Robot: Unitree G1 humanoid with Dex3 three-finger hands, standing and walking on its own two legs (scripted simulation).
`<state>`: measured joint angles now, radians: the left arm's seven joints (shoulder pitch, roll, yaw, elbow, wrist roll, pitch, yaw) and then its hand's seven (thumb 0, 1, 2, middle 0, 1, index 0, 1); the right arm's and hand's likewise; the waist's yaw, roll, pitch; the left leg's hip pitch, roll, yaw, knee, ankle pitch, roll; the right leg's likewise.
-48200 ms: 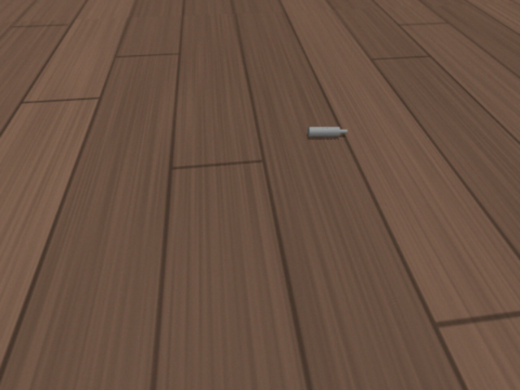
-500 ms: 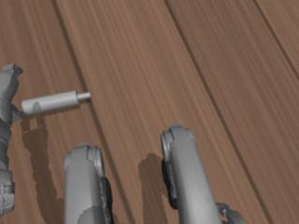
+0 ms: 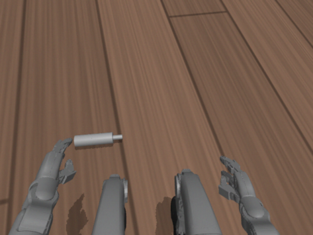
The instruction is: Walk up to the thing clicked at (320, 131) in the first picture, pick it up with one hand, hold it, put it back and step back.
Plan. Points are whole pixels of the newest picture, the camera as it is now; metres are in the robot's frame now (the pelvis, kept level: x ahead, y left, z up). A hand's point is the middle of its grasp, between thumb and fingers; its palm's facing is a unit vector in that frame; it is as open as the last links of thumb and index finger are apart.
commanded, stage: home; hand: left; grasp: from above
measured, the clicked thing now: (99, 138) +0.52 +0.24 -0.53
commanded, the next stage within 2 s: none
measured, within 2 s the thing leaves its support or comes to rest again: neither
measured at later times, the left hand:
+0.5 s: hand (48, 183) +0.23 +0.18 +0.10, palm faces +0.08 -0.97 -0.22, open 7.4 cm
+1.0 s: hand (44, 189) +0.22 +0.18 +0.11, palm faces +0.08 -0.97 -0.21, open 7.4 cm
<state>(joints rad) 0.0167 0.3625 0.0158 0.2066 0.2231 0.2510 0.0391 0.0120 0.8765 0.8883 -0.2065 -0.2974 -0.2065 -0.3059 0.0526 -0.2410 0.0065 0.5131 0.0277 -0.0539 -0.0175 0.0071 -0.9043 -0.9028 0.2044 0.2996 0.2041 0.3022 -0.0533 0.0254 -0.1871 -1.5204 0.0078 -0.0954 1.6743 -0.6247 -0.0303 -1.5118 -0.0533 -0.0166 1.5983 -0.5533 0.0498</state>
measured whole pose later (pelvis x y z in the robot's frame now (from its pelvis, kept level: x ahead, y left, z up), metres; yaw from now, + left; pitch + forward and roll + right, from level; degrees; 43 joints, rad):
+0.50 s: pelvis +0.06 +0.00 +0.15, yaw +1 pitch +12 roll -3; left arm 0.49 0.22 0.05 -0.15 -0.07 0.47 0.06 0.01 0.90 0.89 -0.20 -0.29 -0.20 -0.30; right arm 0.32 -0.23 0.02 0.52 0.03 -0.19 -0.18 0.01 -0.90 -0.90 0.21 0.30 0.20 0.30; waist -0.06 0.06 -0.18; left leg -0.76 0.05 -0.07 1.06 -0.51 -0.03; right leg -0.74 -0.03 -0.04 0.98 -0.44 0.04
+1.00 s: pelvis +0.07 +0.00 +0.15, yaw +2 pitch +10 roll -3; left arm 0.49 0.22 0.03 -0.14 -0.04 0.46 0.02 0.01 0.90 0.89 -0.20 -0.29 -0.20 -0.30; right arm 0.26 -0.21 0.04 0.55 0.00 -0.26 -0.18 0.01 -0.90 -0.90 0.21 0.30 0.21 0.30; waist -0.03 0.05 -0.14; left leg -0.69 0.04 -0.07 1.01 -0.50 -0.03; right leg -0.67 -0.04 -0.05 0.94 -0.43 0.04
